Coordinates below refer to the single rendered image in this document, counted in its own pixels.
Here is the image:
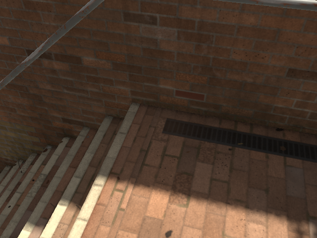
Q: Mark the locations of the stairs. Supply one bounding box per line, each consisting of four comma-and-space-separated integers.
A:
0, 115, 124, 238

